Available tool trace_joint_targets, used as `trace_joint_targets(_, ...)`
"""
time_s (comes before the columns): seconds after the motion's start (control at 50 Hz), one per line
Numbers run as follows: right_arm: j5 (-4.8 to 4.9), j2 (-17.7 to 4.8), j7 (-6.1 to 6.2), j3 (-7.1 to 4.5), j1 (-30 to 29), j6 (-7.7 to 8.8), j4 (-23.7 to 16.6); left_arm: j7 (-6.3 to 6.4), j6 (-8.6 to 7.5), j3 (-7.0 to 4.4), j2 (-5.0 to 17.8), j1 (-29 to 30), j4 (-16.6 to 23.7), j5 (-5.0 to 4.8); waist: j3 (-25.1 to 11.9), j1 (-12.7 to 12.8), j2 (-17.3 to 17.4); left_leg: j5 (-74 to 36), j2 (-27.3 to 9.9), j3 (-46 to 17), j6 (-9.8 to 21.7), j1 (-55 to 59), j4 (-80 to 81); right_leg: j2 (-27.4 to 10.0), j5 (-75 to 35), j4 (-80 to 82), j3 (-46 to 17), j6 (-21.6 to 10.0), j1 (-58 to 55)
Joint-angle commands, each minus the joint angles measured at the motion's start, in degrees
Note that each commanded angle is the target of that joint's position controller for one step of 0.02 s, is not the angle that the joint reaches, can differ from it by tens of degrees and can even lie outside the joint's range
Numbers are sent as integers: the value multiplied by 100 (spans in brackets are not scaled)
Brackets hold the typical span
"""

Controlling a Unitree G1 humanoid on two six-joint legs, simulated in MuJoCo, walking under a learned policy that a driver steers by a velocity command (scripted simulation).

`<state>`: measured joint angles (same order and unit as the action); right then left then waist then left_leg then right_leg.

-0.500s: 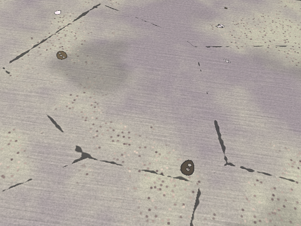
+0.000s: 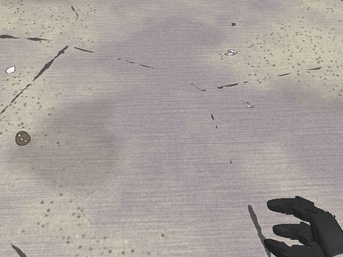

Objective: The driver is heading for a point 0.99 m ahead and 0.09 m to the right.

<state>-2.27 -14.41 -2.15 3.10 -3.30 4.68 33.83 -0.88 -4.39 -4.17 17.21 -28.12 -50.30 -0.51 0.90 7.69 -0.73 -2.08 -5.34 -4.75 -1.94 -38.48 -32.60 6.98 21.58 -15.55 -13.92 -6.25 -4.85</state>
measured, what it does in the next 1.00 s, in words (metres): walks ahead: left foot, then right foot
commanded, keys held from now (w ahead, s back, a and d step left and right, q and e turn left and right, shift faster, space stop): w+e+shift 0.42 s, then w+q+shift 0.44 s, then shift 0.14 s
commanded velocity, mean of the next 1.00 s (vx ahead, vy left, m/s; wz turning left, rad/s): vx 0.96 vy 0.00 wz -0.28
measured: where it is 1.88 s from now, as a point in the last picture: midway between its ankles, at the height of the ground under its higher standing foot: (261, 125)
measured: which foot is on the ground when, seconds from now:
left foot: up 0.00-0.04, down 0.06-0.48, up 0.50-0.92, down 0.94-1.00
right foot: down 0.00-0.06, up 0.08-0.48, down 0.50-0.94, up 0.96-1.00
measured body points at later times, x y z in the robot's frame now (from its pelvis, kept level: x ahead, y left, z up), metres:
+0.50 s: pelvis +0.46 -0.04 -0.04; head +0.48 -0.05 +0.41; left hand +0.80 +0.05 -0.09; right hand +0.28 -0.25 -0.17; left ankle +0.24 +0.19 -0.67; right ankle +0.57 -0.12 -0.74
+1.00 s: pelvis +0.90 -0.18 -0.02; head +0.93 -0.20 +0.43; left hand +0.99 +0.07 -0.15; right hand +0.96 -0.47 -0.14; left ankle +1.02 -0.18 -0.73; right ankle +0.64 -0.20 -0.59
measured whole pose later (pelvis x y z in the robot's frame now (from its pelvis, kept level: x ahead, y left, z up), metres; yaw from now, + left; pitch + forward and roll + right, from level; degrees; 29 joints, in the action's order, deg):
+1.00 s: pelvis +0.90 -0.18 -0.02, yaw -13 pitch +0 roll -1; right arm -2.1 -16.7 -2.2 -1.9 9.5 3.5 45.8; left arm 1.9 -5.4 -0.3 14.0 -20.0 -50.0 -0.2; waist 4.5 0.3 1.7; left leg 7.4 5.6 6.1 9.2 -27.9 -35.1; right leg 3.2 24.6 -72.4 4.7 -0.3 6.5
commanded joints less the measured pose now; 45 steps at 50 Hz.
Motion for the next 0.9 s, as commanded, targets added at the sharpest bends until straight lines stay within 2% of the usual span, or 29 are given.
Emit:
trace_joint_targets(0.02, 37, -969, 158, -383, 689, 95, -34, 75, -42, -326, 1322, 139, 328, 61, -509, -728, -111, 797, 736, 527, 84, 2808, 440, -830, -4815, -1196, -665, -284, 1131)
trace_joint_targets(0.04, 42, -1186, 244, -501, 1696, 133, 179, 51, -62, -346, 1422, 387, 380, 85, -1068, -1338, -97, 942, 510, 401, 168, 4073, 393, -655, -4636, -2532, -587, -160, 1577)
trace_joint_targets(0.06, -70, -1657, 391, -701, 3020, 147, 363, 33, -137, -231, 985, 592, 530, 106, -1863, -1894, 237, 2645, -527, -492, 353, 5526, 215, -400, -3270, -4313, -235, -132, 2479)
trace_joint_targets(0.08, -267, -2035, 386, -800, 3142, 138, 384, 39, -164, 5, 77, 272, 937, -220, -2861, -1487, 2229, 4170, -2423, -3751, 928, 6902, 1218, 215, 583, -6191, 448, 36, 4240)
trace_joint_targets(0.1, -189, -1930, 333, -890, 2721, 59, 424, 88, -60, 39, 423, 391, 958, -114, -2530, -1314, 2034, 4721, -2361, -4354, 1088, 6403, 1608, -375, 195, -6814, 733, -65, 4972)
trace_joint_targets(0.12, -147, -1233, 311, -750, 2285, 42, 346, 79, 20, -10, 678, 977, 885, 33, -1612, -1417, 1114, 4369, -1968, -3224, 957, 5654, 1500, -702, -295, -6675, 847, -84, 5188)
trace_joint_targets(0.14, -143, -892, 285, -667, 2176, 38, 465, 8, 68, -17, 648, 1311, 919, 101, -931, -1374, 546, 3133, -1728, -2277, 859, 4874, 1498, -893, -517, -6396, 916, -53, 5109)
trace_joint_targets(0.16, -139, -809, 301, -635, 2310, 33, 660, -88, 121, -21, 550, 1737, 1038, 223, -558, -1343, 370, 2244, -1391, -1494, 688, 4432, 1614, -1037, -539, -6189, 918, -42, 5030)
trace_joint_targets(0.18, -124, -794, 307, -622, 2382, 75, 799, -177, 218, 8, 402, 1592, 1137, 249, -459, -1137, 779, 1934, -1430, -1207, 731, 4124, 1653, -1103, -495, -6180, 949, 20, 4975)
trace_joint_targets(0.22, 29, -493, 213, -564, 2493, 179, 1063, -268, 394, 92, 162, 1890, 1341, 243, -99, -953, 746, 1131, -1313, -475, 592, 3797, 1839, -1278, -518, -6151, 997, 40, 5182)
trace_joint_targets(0.3, 73, -594, 180, -587, 2018, 327, 1150, -395, 470, 219, 154, 2552, 1866, 240, 395, -577, 667, 54, -1006, 1018, 429, 3119, 2432, -1306, -1621, -5076, 1317, 61, 5048)
trace_joint_targets(0.36, 69, -869, 200, -646, 2201, 344, 1298, -495, 462, 294, 209, 3077, 2019, 242, 774, -620, 329, -1044, -759, 1915, 358, 3079, 2659, -1082, -2101, -3485, 2078, -148, 4311)
trace_joint_targets(0.38, 70, -961, 214, -661, 2376, 326, 1353, -496, 439, 298, 221, 3154, 1987, 248, 756, -646, 273, -2200, -672, 2098, 333, 3278, 2478, -848, -2146, -3140, 2354, -262, 3961)
trace_joint_targets(0.42, 68, -1273, 298, -722, 2679, 225, 1290, -452, 403, 243, 356, 2725, 1749, 177, 172, -479, 492, -5311, -733, 2215, 270, 3952, 1453, -289, -1839, -3085, 2682, -436, 3211)
trace_joint_targets(0.46, 21, -1685, 362, -790, 2509, 70, 1253, -340, 293, 123, 582, 1004, 1266, 324, -476, 485, 817, -5722, -1126, 1906, 461, 3534, -590, -118, -1410, -2581, 2044, -738, 1257)
trace_joint_targets(0.48, -3, -1585, 340, -771, 2383, 17, 1273, -184, 290, -42, 811, -171, 771, 331, -923, 971, 648, -4488, -907, 1904, 498, 2823, -2164, -155, -1509, -2128, 1633, -802, -260)
trace_joint_targets(0.5, -91, -837, 252, -639, 2602, -28, 1167, -20, 329, -200, 1408, 92, 639, 314, -842, 310, -699, 2404, 8, 1757, 471, 1273, -4529, -1166, -1079, -2303, 422, -716, -1095)
trace_joint_targets(0.52, 250, -653, 252, -527, 3245, -1, 651, 41, 360, -297, 1971, 481, 1003, 354, -2172, -292, -1589, 3301, 500, 618, 411, -318, -6209, -2700, -790, -1162, -2787, -1464, -2392)
trace_joint_targets(0.54, 259, -1110, 284, -593, 2416, 73, 631, 79, 365, -300, 1587, 482, 1068, 285, -1889, 78, -402, 2400, 334, 161, 475, -681, -6151, -2550, -70, -339, -2751, -1283, -1844)
trace_joint_targets(0.56, 307, -1013, 268, -572, 2286, 88, 699, 132, 292, -221, 1322, 703, 904, 298, -802, -200, -66, 2040, 198, 213, 490, -742, -5808, -2530, -140, -105, -1992, -1208, -751)
trace_joint_targets(0.58, 232, -916, 245, -542, 2261, 61, 844, 115, 173, -141, 985, 919, 834, 330, -264, -465, 503, 1870, -20, 98, 501, -404, -5298, -2373, -408, 24, -1435, -1034, 263)
trace_joint_targets(0.62, 115, -652, 136, -505, 2601, -177, 1078, 111, -66, 2, 590, 1082, 726, 296, 72, -905, 464, 1746, -250, -114, 465, 467, -4678, -2149, -834, 368, -536, -802, 1595)
trace_joint_targets(0.68, 137, -431, -11, -513, 2112, -353, 1059, 34, -315, 73, 334, 886, 463, 175, 549, -916, 175, 1258, -378, -108, 464, 72, -3805, -1765, -1603, 847, 609, -338, 1792)
trace_joint_targets(0.72, 208, -381, -47, -510, 1502, -356, 945, 4, -358, 94, 238, 821, 359, 149, 658, -773, 127, 586, -157, 250, 556, -257, -3177, -1236, -2733, 1010, 1622, 50, 1502)
trace_joint_targets(0.74, 212, -204, -80, -441, 1340, -312, 794, -15, -405, 104, 308, 778, 382, 140, 615, -783, -192, 133, -187, 386, 603, -115, -2620, -1307, -3279, 1019, 1837, 90, 1564)
trace_joint_targets(0.78, 199, -215, -143, -410, 826, -235, 681, 21, -434, 172, 180, 659, 281, 96, 702, -676, 0, -492, 5, 924, 706, 70, -1750, -1182, -4298, 1094, 2365, 251, 1349)
trace_joint_targets(0.82, 191, -191, -214, -366, 536, -189, 605, 108, -445, 188, 331, 437, 184, 92, 621, -602, 55, -886, 323, 1346, 862, 408, -949, -1279, -5490, 1154, 2582, 393, 823)
trace_joint_targets(0.86, 145, -350, -252, -394, 826, -207, 585, 243, -464, 134, 721, 672, 238, 102, 355, -928, -587, -891, 366, 1281, 1065, 1084, -598, -1733, -7149, 510, 2599, 577, 503)
trace_joint_targets(0.9, -27, -761, -187, -543, 1973, -200, 1073, 390, -274, 108, 821, 585, 191, 166, -145, -1394, -264, -398, 1217, 1581, 1128, 2149, -233, -1638, -8522, -1237, 2615, 614, 74)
